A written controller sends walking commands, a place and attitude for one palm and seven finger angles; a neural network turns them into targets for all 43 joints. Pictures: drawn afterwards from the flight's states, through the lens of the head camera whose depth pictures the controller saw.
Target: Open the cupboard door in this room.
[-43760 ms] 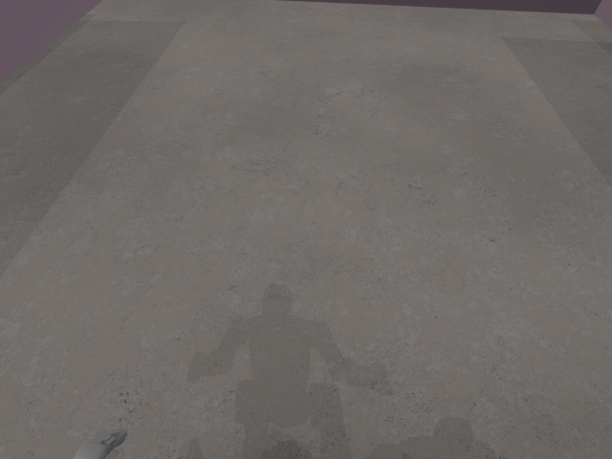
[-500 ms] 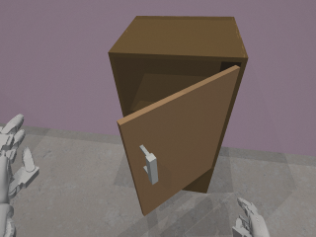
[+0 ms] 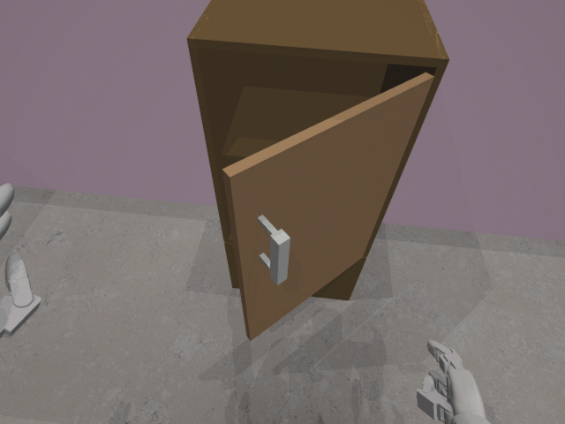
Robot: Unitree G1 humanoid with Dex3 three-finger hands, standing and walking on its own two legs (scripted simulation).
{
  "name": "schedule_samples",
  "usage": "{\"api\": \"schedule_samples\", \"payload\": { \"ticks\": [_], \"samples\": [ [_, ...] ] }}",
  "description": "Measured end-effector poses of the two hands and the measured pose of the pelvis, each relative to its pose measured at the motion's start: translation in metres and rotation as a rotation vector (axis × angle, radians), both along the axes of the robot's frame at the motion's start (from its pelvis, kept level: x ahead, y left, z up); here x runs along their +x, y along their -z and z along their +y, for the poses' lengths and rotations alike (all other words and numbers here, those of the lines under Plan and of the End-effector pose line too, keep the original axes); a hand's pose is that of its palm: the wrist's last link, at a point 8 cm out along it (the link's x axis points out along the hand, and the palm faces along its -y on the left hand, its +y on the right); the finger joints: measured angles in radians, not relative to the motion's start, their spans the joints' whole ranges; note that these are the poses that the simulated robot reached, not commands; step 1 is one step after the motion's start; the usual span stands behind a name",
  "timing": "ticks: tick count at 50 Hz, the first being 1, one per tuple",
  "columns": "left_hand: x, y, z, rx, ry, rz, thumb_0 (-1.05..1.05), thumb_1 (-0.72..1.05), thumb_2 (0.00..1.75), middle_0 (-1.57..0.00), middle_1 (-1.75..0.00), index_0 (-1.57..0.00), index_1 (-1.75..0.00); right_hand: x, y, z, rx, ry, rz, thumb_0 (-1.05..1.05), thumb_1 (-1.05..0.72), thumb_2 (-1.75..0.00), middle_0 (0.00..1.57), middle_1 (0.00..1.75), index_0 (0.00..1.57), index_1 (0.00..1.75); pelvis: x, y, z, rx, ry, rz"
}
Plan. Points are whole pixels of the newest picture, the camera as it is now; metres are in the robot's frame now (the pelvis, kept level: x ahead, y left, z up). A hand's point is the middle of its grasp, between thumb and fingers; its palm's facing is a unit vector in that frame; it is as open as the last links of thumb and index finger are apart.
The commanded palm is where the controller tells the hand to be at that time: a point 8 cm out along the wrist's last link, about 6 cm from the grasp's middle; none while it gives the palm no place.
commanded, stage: step back with the hand held close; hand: left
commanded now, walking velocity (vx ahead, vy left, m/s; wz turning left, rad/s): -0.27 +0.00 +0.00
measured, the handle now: (271, 250) +0.37 +0.05 +0.00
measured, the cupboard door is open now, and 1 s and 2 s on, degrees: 44 44 44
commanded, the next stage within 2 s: stop stepping back and stand still in 0.68 s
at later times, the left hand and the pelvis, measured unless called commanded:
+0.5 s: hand out of the picture +0.11 +0.28 +0.16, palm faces +0.48 -0.76 -0.43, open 7.4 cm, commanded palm +0.03 +0.32 +0.18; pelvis -0.08 +0.01 -0.02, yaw +5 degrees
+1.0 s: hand out of the picture +0.03 +0.23 +0.17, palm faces +0.34 -0.78 -0.52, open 7.4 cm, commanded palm -0.01 +0.27 +0.18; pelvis -0.17 -0.02 -0.01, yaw -2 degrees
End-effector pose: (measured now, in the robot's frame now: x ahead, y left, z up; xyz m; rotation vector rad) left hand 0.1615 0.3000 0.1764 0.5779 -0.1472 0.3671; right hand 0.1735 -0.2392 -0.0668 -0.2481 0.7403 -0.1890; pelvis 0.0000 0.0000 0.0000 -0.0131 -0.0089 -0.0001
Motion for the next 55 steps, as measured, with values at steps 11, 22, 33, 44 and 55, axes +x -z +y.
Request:
{"api": "schedule_samples", "payload": {
  "ticks": [11, 22, 33, 44, 55],
  "samples": [
    [-0.051, 0.001, 0.008, 0.041, -0.023, -0.099, 0.02, 0.89, 0.90, -0.21, -0.30, -0.21, -0.30, -0.033, 0.005, 0.018, -0.016, -0.087, -0.025, 0.01, -0.90, -0.90, 0.21, 0.30, 0.20, 0.30, -0.035, 0.012, 0.002, -0.010, -0.072, -0.016],
    [-0.095, 0.002, 0.012, -0.009, -0.051, -0.182, 0.01, 0.89, 0.90, -0.21, -0.30, -0.21, -0.30, -0.061, 0.015, 0.020, -0.030, -0.117, 0.011, 0.01, -0.90, -0.90, 0.21, 0.30, 0.20, 0.30, -0.067, 0.017, 0.007, -0.024, -0.083, -0.015],
    [-0.121, -0.018, 0.019, 0.028, -0.013, -0.198, 0.02, 0.89, 0.90, -0.21, -0.30, -0.21, -0.30, -0.105, -0.003, 0.038, 0.003, -0.109, -0.007, 0.01, -0.90, -0.90, 0.21, 0.30, 0.20, 0.30, -0.107, 0.002, 0.005, -0.073, -0.044, 0.051],
    [-0.151, -0.004, -0.039, 0.043, 0.163, -0.125, 0.02, 0.89, 0.90, -0.21, -0.30, -0.21, -0.30, -0.163, 0.019, 0.004, 0.036, -0.098, -0.012, 0.01, -0.90, -0.90, 0.21, 0.30, 0.20, 0.30, -0.175, 0.017, -0.024, -0.024, 0.028, 0.078],
    [-0.177, -0.010, -0.024, 0.007, 0.060, -0.154, 0.01, 0.89, 0.90, -0.21, -0.30, -0.21, -0.30, -0.243, 0.012, -0.044, -0.025, 0.060, -0.016, 0.01, -0.90, -0.90, 0.20, 0.30, 0.20, 0.30, -0.190, 0.011, -0.025, 0.025, 0.038, -0.005]
  ]
}}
